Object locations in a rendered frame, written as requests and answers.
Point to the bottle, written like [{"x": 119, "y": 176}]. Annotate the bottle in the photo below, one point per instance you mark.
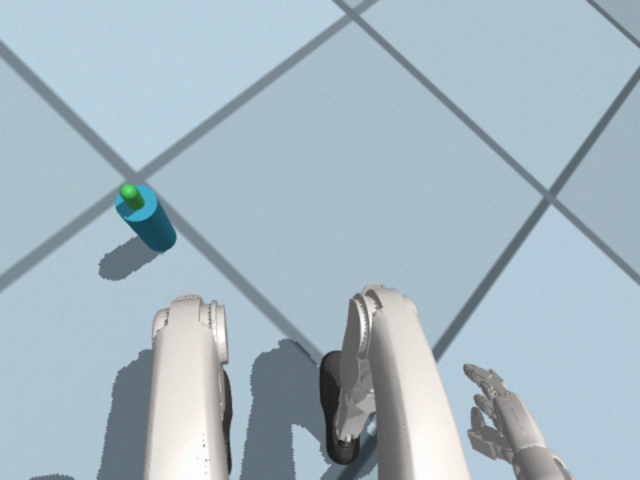
[{"x": 142, "y": 211}]

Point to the right robot foot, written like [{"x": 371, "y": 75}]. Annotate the right robot foot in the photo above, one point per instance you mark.
[{"x": 340, "y": 452}]

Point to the right robot arm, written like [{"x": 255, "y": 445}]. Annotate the right robot arm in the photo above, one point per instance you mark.
[{"x": 539, "y": 463}]

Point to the right robot hand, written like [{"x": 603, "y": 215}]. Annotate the right robot hand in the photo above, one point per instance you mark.
[{"x": 509, "y": 414}]

